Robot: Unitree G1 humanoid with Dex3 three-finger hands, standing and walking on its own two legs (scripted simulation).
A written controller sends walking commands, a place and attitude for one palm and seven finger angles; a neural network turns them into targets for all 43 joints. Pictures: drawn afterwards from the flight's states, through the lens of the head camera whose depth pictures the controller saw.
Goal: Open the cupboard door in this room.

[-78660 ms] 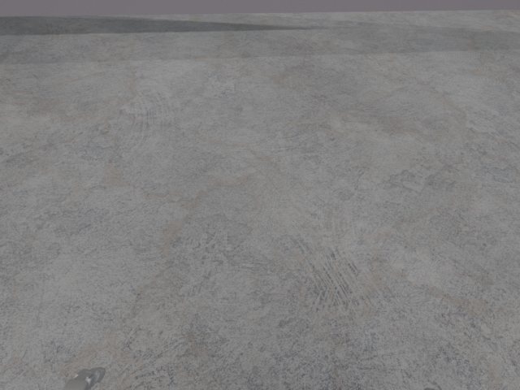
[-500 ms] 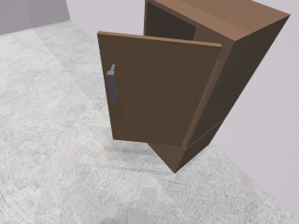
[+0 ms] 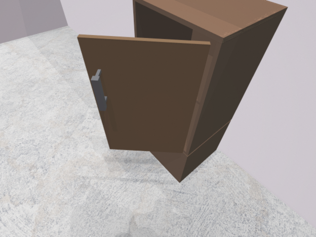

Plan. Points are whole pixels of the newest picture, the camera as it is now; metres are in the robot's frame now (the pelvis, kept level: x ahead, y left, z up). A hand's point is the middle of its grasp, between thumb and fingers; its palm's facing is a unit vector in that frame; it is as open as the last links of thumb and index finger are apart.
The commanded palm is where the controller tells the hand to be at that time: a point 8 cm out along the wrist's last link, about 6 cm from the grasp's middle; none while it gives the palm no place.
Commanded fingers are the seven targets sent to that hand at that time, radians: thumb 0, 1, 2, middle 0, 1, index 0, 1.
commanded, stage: come to a stop and stand still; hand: left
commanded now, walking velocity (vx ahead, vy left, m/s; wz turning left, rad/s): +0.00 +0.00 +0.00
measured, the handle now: (101, 90) +0.55 +0.22 +0.04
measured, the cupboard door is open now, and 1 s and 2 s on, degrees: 47 47 47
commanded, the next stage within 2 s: look again from close up in 0.34 s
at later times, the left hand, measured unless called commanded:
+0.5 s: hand out of the picture -0.01 +0.15 -0.17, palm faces +0.02 -0.98 -0.18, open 7.3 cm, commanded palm none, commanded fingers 0.00 0.90 0.90 -0.20 -0.30 -0.20 -0.30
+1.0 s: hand out of the picture +0.01 +0.24 -0.17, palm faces +0.01 -0.97 -0.23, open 7.4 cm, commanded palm none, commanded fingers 0.00 0.90 0.90 -0.20 -0.30 -0.20 -0.30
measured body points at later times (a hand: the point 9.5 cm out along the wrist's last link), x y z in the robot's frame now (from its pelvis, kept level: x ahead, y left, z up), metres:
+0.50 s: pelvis +0.01 -0.01 +0.01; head +0.02 -0.01 +0.46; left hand -0.01 +0.20 -0.15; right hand +0.02 -0.24 -0.15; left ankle +0.00 +0.12 -0.73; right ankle -0.04 -0.08 -0.73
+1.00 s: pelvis -0.03 +0.05 +0.01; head -0.05 +0.06 +0.46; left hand +0.01 +0.29 -0.15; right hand +0.03 -0.20 -0.13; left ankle +0.00 +0.12 -0.73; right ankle -0.04 -0.08 -0.73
